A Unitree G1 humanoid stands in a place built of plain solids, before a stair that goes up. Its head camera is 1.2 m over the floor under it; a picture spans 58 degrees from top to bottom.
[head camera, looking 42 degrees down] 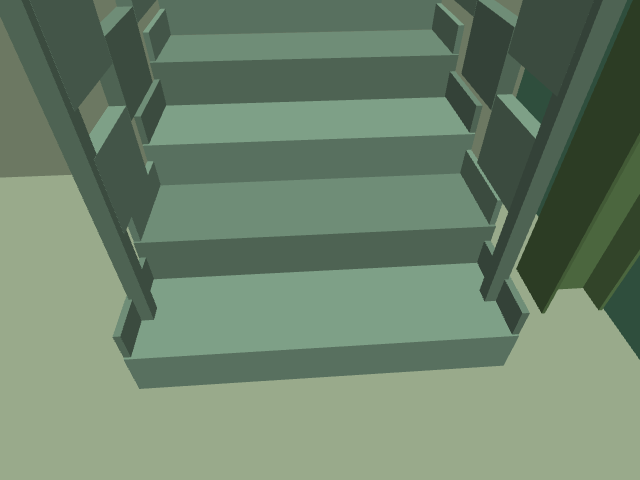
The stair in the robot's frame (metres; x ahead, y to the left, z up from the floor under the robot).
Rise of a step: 0.16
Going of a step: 0.30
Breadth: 1.12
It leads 4 degrees to the left of straight ahead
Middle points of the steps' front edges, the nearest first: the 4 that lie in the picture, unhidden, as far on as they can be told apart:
0.70 -0.02 0.16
1.00 0.00 0.32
1.30 0.03 0.48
1.60 0.05 0.64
